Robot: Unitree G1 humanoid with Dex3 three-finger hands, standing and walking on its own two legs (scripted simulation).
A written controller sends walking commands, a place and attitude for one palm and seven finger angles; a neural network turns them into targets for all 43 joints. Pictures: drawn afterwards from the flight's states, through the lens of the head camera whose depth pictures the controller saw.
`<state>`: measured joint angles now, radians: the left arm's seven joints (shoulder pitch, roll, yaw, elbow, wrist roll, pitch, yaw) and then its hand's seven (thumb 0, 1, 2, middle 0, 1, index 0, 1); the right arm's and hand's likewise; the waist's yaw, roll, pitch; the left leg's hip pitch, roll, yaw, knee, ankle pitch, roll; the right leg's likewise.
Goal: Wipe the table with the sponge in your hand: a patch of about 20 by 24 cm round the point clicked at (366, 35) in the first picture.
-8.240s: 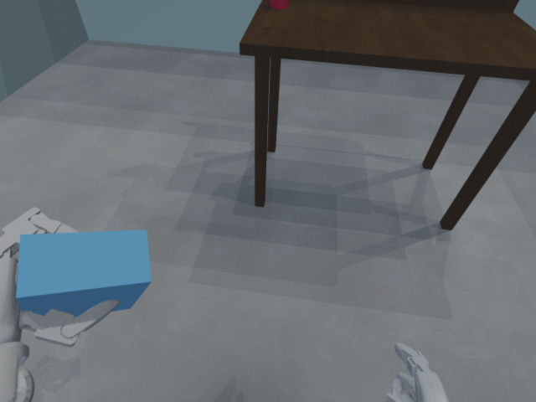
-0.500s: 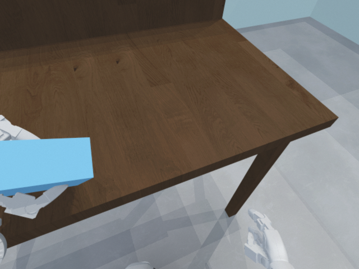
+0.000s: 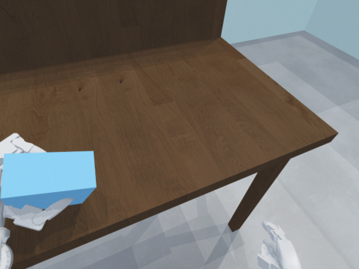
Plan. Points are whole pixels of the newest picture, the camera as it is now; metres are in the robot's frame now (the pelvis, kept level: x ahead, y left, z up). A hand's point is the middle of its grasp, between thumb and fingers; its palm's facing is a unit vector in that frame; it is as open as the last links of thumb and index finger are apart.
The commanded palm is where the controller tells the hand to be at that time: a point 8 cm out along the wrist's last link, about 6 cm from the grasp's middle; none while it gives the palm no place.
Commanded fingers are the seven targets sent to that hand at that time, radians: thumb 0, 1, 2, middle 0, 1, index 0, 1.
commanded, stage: look again from close up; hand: left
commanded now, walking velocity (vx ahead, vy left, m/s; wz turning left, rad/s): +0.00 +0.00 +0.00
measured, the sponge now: (63, 182) +0.22 +0.22 +0.15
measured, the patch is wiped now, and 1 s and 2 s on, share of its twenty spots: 0.00 0.00 0.00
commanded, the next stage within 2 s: come to a stop and stand still in 0.34 s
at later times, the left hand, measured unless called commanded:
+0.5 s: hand (24, 176) +0.22 +0.27 +0.16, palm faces +0.40 -0.83 -0.39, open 9.7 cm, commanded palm +0.16 +0.29 +0.17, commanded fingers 0.00 0.10 1.30 -1.20 -1.60 -1.20 -1.60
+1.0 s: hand (8, 167) +0.22 +0.29 +0.18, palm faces +0.44 -0.81 -0.38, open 9.7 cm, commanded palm +0.15 +0.30 +0.17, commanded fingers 0.00 0.10 1.30 -1.20 -1.60 -1.20 -1.60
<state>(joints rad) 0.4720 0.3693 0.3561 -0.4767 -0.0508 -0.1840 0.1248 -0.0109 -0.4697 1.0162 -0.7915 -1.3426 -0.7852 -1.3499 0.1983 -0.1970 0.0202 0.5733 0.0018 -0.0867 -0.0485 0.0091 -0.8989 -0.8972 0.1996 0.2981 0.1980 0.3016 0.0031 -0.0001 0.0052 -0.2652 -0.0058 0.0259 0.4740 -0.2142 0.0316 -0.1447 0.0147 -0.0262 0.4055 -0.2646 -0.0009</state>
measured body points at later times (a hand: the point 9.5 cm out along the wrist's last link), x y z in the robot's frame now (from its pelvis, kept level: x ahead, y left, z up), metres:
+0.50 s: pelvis -0.01 +0.01 +0.00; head +0.02 +0.04 +0.45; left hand +0.19 +0.32 +0.18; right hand +0.16 -0.21 -0.08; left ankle +0.02 +0.09 -0.74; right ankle -0.03 -0.12 -0.74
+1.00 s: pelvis -0.02 +0.03 -0.01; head +0.01 +0.04 +0.44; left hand +0.19 +0.33 +0.20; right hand +0.18 -0.19 -0.07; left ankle +0.02 +0.09 -0.74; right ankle -0.03 -0.12 -0.74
